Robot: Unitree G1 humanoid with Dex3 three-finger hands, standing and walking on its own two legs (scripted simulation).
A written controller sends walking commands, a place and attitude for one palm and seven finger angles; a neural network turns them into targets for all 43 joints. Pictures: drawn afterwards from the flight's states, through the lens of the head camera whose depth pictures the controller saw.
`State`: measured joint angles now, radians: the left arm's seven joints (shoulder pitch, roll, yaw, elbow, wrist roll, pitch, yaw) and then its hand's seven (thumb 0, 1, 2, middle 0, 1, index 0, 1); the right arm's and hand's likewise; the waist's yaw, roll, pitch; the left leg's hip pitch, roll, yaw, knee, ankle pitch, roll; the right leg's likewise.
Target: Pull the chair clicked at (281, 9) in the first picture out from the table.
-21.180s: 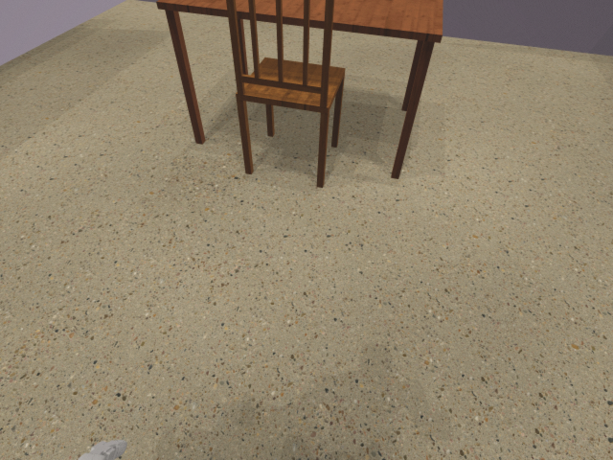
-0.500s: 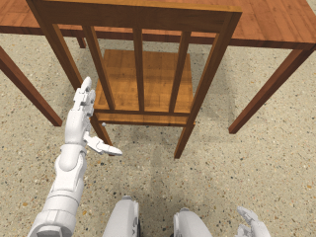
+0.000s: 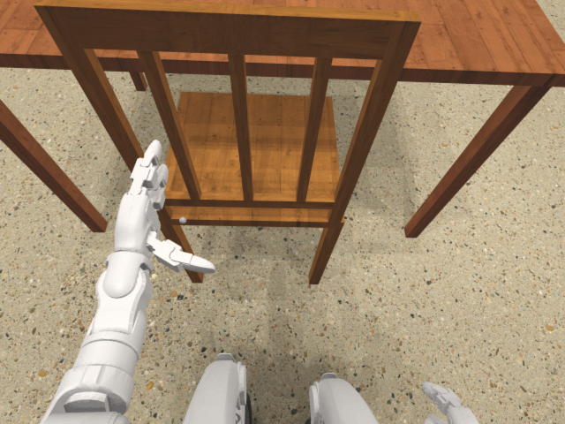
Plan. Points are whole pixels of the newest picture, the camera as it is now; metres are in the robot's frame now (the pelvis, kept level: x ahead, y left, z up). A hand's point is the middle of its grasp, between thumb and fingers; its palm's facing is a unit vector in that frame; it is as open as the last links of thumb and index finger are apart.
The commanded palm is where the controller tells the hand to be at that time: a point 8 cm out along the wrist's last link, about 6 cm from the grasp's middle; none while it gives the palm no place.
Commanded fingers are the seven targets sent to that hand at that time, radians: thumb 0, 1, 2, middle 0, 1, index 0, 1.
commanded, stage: aim the fingers beside a spindle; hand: left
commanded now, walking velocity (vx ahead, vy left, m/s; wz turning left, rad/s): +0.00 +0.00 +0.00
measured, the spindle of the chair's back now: (244, 142) +0.52 +0.07 +0.04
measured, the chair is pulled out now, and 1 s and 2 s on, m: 0.00 0.00 0.00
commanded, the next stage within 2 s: push the fingers through the gap in 1.00 s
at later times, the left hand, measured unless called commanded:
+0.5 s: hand (184, 223) +0.39 +0.14 +0.02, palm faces +0.00 -1.00 -0.04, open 16.9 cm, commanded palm +0.36 +0.20 +0.02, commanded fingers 0.00 -0.50 0.30 -0.06 -0.08 -0.06 -0.08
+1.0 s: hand (170, 213) +0.40 +0.16 +0.03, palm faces +0.02 -1.00 -0.07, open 16.9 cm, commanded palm +0.36 +0.20 +0.02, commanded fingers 0.00 -0.50 0.30 -0.06 -0.08 -0.06 -0.08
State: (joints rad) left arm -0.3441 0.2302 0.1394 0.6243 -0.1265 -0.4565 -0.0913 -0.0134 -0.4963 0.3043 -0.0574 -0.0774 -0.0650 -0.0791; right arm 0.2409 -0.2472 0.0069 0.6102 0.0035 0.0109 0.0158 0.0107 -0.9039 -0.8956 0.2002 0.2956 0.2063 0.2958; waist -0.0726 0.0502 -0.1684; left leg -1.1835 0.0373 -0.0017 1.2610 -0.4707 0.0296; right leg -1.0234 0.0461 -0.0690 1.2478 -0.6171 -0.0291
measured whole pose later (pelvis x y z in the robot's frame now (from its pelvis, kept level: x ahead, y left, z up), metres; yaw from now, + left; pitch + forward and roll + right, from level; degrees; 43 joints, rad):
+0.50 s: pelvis +0.00 +0.00 +0.00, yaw +0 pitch +23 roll -3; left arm -0.31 0.21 0.16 0.56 -0.12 -0.47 -0.08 -0.02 -0.50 0.30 -0.06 -0.08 -0.07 -0.08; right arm 0.22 -0.24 0.00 0.59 0.00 0.00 0.01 0.01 -0.90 -0.90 0.20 0.30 0.21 0.30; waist -0.07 0.04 -0.15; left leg -1.19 0.04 0.00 1.27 -0.48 0.03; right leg -1.03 0.05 -0.07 1.25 -0.62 -0.03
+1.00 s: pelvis +0.00 +0.00 +0.00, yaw +0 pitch +23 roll -3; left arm -0.38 0.26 0.17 0.65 -0.13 -0.48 -0.09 -0.01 -0.50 0.30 -0.06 -0.08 -0.07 -0.08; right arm 0.22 -0.25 0.01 0.61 0.00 0.01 0.01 0.01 -0.90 -0.90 0.20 0.30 0.21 0.30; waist -0.07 0.04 -0.17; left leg -1.19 0.04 -0.01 1.27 -0.47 0.03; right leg -1.03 0.05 -0.08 1.25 -0.62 -0.03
